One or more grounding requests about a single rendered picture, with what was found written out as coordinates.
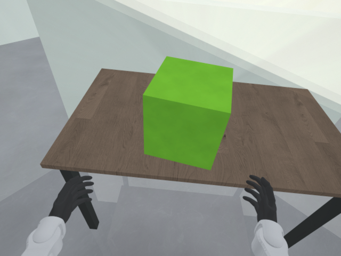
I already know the table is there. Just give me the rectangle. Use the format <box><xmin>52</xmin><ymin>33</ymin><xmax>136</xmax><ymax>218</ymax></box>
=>
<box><xmin>40</xmin><ymin>68</ymin><xmax>341</xmax><ymax>248</ymax></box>

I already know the robot left hand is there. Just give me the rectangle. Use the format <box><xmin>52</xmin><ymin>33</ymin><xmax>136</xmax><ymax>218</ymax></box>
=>
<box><xmin>49</xmin><ymin>175</ymin><xmax>94</xmax><ymax>223</ymax></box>

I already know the robot left forearm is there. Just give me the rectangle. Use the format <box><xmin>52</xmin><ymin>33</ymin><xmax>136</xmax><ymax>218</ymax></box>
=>
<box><xmin>21</xmin><ymin>216</ymin><xmax>66</xmax><ymax>256</ymax></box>

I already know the carton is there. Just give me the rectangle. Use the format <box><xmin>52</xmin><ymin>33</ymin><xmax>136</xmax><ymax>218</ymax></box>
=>
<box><xmin>143</xmin><ymin>56</ymin><xmax>233</xmax><ymax>170</ymax></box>

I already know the robot right forearm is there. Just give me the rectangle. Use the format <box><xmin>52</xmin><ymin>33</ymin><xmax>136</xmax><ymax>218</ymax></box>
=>
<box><xmin>251</xmin><ymin>219</ymin><xmax>289</xmax><ymax>256</ymax></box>

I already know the robot right hand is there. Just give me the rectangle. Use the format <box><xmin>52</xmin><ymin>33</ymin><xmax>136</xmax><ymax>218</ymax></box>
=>
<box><xmin>243</xmin><ymin>175</ymin><xmax>277</xmax><ymax>223</ymax></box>

